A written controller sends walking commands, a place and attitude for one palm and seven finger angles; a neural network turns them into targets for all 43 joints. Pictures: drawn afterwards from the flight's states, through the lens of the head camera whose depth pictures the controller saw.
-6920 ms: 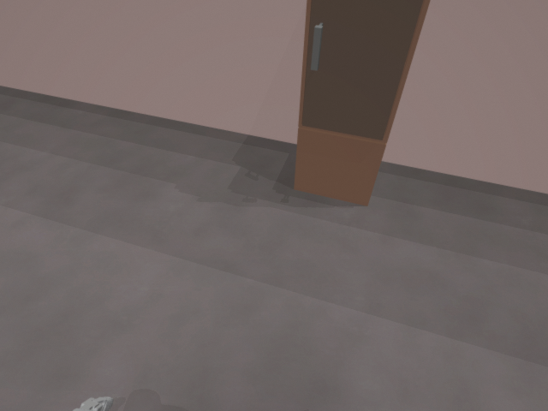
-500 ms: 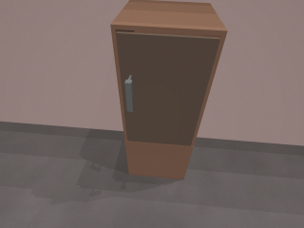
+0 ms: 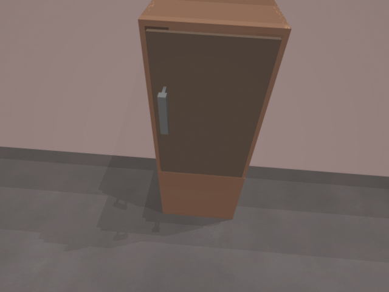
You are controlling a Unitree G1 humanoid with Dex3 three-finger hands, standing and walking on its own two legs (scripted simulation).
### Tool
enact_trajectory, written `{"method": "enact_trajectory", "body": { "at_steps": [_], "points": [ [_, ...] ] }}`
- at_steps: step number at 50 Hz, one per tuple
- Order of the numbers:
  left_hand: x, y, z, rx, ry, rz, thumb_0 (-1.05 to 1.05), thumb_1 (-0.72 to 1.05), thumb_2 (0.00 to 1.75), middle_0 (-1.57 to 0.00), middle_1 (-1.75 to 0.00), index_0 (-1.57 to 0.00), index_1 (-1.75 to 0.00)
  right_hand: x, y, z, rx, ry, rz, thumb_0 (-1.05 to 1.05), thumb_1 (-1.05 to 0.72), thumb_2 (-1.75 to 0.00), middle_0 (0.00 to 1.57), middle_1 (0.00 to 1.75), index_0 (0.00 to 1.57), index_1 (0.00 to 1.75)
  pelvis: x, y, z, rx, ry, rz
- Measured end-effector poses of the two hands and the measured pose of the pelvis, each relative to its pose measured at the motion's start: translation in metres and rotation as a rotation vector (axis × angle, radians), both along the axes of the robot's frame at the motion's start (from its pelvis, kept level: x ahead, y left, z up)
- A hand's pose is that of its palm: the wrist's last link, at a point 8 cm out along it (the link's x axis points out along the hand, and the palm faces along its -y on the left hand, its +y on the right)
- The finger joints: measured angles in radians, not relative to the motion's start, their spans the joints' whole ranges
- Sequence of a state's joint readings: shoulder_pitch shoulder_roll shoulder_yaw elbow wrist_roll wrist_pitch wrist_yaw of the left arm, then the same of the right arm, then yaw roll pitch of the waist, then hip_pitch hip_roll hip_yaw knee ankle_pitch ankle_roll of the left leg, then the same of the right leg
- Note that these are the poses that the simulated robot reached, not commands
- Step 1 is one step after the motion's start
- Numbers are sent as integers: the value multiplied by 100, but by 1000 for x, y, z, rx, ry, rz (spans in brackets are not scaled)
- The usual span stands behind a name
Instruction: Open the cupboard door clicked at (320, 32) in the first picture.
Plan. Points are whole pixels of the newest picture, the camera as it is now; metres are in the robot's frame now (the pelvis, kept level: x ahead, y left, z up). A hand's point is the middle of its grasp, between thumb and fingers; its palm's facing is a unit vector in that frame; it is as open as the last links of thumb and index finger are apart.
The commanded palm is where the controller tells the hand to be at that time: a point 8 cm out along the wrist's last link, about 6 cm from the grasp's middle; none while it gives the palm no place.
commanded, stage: shuffle to correct the standing spot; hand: left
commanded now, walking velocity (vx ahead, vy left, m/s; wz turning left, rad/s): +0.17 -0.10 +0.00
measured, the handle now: (164, 110) +0.64 +0.13 +0.01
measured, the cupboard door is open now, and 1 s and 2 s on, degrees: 0 0 0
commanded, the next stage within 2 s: come to a stop and stand still in 0.46 s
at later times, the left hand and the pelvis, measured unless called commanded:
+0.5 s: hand out of the picture +0.07 +0.15 -0.18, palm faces -0.01 -0.99 -0.11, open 7.4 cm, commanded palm none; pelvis +0.07 -0.01 +0.00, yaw -3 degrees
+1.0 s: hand (158, 272) +0.22 +0.10 -0.17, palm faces +0.00 -0.98 -0.18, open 7.3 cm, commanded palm none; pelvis +0.09 -0.06 -0.02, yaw -1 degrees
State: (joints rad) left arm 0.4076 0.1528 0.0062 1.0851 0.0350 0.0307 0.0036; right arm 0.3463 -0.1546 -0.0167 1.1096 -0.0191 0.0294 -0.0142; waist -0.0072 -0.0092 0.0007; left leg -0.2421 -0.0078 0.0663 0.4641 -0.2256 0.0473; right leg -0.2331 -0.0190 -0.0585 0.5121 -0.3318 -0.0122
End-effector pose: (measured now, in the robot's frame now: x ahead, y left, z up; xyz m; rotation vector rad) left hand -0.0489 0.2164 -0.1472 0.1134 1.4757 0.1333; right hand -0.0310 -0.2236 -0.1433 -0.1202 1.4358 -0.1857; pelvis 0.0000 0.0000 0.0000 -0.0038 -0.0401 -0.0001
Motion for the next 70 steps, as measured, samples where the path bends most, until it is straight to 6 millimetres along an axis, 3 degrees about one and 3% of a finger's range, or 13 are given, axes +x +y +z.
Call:
{"method": "enact_trajectory", "body": {
  "at_steps": [7,12,17,21,30,36,41,46,53,56,62,66,70],
  "points": [
    [-16,-29,-1,-8,25,76,0,91,90,-20,-30,-20,-30,5,-8,-7,19,32,-3,1,-91,-89,20,30,20,30,12,-14,-4,-6,-1,12],
    [-15,-40,-3,-35,46,105,0,91,90,-20,-30,-20,-30,44,-10,0,8,-46,8,1,-91,-89,20,30,20,30,27,-12,-2,-21,9,23],
    [10,-35,-19,-73,35,94,0,91,90,-20,-30,-20,-30,80,-3,-2,-33,-135,23,1,-93,-89,20,30,20,30,44,-2,-12,-34,18,22],
    [53,-24,-18,-79,15,18,0,91,90,-20,-30,-20,-30,82,1,1,-44,-152,-31,1,-93,-89,20,30,20,30,57,-1,-9,-2,22,-32],
    [181,-5,7,22,-153,-99,2,94,90,-20,-30,-20,-30,50,2,9,5,-1,-125,1,-91,-89,20,30,20,30,89,-24,5,1,38,-69],
    [253,-34,11,77,-268,-154,1,93,90,-19,-30,-20,-30,38,-23,-6,54,122,-171,1,-91,-89,20,30,20,30,112,-58,-8,22,32,-58],
    [276,-69,10,65,-335,-148,1,92,90,-19,-30,-20,-30,57,-53,-21,43,139,-153,1,-91,-89,20,30,20,30,117,-69,-15,1,16,-33],
    [271,-81,9,30,-370,-101,-1,92,90,-20,-30,-20,-30,101,-74,-19,-2,34,-86,1,-91,-89,20,30,20,30,104,-65,-13,-1,4,-17],
    [237,-43,-11,22,-350,-61,-1,91,90,-20,-30,-21,-30,150,-71,-1,-81,-185,-5,0,-91,-89,19,30,20,30,80,-44,-21,-18,11,-13],
    [215,-21,-17,22,-298,-39,0,91,90,-20,-30,-20,-30,145,-58,7,-101,-221,2,0,-91,-89,19,30,20,30,72,-32,-20,-18,15,-19],
    [158,5,-1,27,-181,-17,0,91,90,-20,-30,-20,-30,122,-26,20,-69,-165,11,0,-91,-89,20,30,20,30,73,-19,2,-25,40,-27],
    [123,9,0,26,-72,-19,0,91,90,-20,-30,-20,-30,103,-13,21,-56,-128,-23,1,-92,-89,20,30,20,30,76,-16,7,-18,48,-37],
    [105,2,1,15,13,-39,0,91,90,-19,-30,-20,-30,77,-7,19,-42,-62,-63,1,-92,-89,20,30,20,30,76,-17,8,-10,51,-49]
  ]
}}
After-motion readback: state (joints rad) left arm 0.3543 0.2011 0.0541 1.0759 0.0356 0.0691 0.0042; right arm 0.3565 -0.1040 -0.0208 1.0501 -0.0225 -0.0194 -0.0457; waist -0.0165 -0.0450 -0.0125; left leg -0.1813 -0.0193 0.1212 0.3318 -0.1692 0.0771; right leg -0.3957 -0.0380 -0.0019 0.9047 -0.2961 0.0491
